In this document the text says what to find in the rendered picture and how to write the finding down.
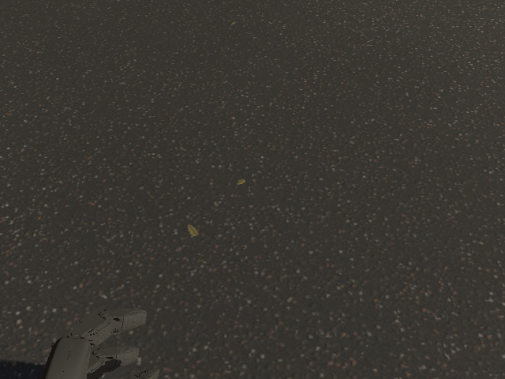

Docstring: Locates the robot left hand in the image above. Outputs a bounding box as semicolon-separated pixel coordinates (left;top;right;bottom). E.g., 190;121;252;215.
41;307;159;379

